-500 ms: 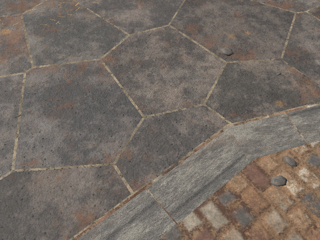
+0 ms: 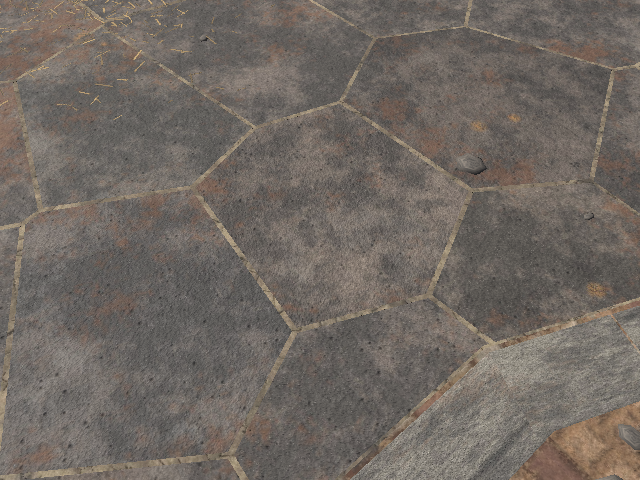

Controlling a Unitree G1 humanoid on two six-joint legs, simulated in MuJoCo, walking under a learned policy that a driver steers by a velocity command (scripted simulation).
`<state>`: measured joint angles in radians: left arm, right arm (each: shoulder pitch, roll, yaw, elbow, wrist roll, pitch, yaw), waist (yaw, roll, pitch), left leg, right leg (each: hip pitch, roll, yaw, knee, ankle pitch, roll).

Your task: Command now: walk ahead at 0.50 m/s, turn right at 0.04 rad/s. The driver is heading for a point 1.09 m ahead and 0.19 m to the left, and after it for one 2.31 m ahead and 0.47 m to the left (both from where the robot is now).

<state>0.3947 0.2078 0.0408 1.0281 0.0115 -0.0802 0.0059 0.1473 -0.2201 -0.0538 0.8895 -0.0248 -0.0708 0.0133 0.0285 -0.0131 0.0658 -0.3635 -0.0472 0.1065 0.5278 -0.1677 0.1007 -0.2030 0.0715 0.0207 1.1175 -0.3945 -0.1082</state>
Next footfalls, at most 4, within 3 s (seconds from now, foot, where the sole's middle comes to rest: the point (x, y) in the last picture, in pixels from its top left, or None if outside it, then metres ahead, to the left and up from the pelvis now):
0.46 right None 0.42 -0.11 -0.76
1.02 left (277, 395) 0.64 0.14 -0.76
1.60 right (297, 271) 0.97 0.11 -0.76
2.12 left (231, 184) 1.27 0.31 -0.76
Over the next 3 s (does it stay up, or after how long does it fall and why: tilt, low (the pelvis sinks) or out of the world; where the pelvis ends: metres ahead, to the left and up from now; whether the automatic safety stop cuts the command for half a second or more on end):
stays up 1.56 0.21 0.02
